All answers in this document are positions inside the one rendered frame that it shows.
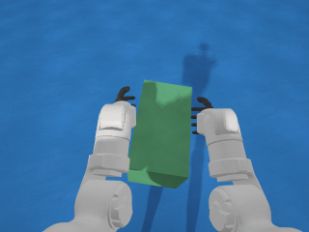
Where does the robot right forearm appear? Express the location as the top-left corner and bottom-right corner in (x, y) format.
(196, 108), (271, 217)

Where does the carton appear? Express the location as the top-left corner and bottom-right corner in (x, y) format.
(127, 79), (192, 189)

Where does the robot right hand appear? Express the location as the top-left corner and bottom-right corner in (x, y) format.
(191, 97), (213, 134)

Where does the robot left forearm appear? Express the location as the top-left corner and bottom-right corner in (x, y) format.
(74, 101), (136, 213)

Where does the right robot upper arm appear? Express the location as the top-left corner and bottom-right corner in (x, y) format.
(209, 184), (302, 232)

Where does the robot left hand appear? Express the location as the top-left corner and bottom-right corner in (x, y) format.
(115, 86), (136, 107)

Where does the left robot upper arm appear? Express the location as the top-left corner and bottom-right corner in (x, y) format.
(43, 180), (133, 232)

